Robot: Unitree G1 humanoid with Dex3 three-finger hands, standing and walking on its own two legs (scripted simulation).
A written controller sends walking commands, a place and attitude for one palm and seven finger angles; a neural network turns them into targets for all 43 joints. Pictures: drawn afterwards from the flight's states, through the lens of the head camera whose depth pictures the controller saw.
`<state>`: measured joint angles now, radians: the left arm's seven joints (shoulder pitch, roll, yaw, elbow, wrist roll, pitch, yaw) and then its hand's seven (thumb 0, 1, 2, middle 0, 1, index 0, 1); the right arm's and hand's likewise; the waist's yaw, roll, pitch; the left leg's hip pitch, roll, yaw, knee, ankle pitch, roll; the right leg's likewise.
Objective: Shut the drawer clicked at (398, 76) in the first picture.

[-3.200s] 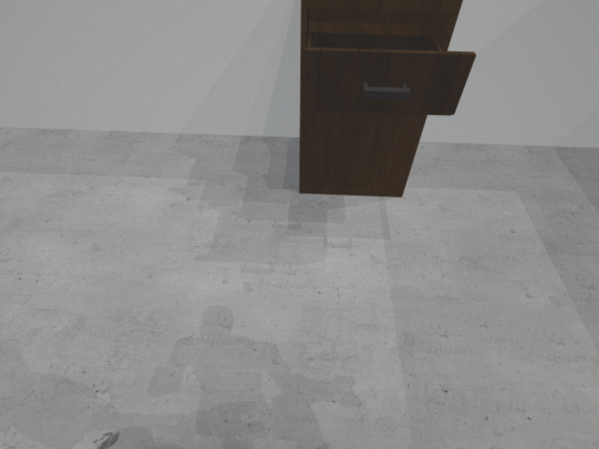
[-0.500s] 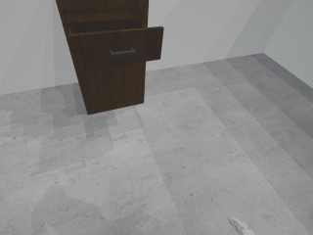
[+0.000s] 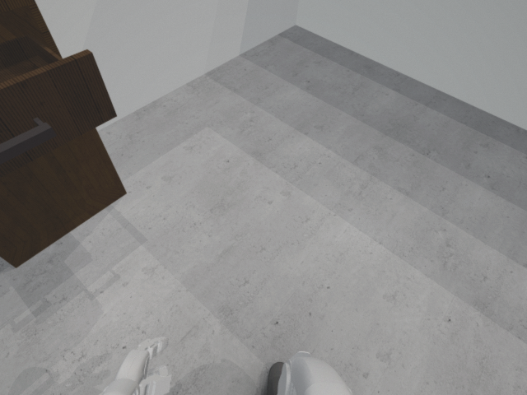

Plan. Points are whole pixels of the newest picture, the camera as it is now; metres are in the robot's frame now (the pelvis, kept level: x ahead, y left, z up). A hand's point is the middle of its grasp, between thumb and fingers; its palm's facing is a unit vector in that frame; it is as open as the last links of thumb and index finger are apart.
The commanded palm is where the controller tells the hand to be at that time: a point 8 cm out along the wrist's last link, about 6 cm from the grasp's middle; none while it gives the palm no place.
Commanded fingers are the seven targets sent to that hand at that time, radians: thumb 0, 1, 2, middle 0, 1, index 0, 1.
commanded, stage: walk to a spot facing it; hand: left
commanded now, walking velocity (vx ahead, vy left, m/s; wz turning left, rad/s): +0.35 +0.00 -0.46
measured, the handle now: (17, 138) +0.61 +0.50 -0.03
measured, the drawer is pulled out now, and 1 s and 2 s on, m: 0.30 0.30 0.30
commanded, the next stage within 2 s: turn to face it in 0.80 s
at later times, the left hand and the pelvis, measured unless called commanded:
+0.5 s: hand (128, 353) +0.22 +0.23 -0.16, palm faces -0.05 -0.97 -0.23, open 7.3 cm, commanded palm none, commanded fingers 0.00 0.90 0.90 -0.20 -0.30 -0.20 -0.30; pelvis +0.20 +0.02 +0.00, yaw -11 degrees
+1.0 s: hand (223, 202) +0.54 +0.07 -0.16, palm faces -0.47 -0.84 -0.26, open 7.4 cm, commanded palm none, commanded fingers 0.00 0.90 0.90 -0.20 -0.30 -0.20 -0.30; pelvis +0.33 -0.04 -0.02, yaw -28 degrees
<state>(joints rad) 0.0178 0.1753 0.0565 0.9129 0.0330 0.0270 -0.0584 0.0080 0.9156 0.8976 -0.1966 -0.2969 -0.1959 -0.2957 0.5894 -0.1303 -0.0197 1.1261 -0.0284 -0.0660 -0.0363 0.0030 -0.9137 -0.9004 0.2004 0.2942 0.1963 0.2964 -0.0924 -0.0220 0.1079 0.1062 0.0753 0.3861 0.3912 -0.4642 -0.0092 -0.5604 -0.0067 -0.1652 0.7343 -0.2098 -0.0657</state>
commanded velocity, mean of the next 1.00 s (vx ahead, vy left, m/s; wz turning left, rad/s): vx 0.18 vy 0.00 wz -0.35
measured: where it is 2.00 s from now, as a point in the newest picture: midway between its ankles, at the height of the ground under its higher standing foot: (266, 345)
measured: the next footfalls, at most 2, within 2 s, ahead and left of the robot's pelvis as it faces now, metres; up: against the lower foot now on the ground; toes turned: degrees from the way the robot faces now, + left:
right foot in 0.06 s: +0.17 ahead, -0.08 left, +0.00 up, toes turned -9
left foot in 0.50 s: +0.33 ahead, +0.12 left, +0.00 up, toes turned -5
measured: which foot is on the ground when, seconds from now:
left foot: down 0.00-0.06, up 0.08-0.48, down 0.50-0.94, up 0.96-1.00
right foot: up 0.00-0.04, down 0.06-0.50, up 0.52-0.92, down 0.94-1.00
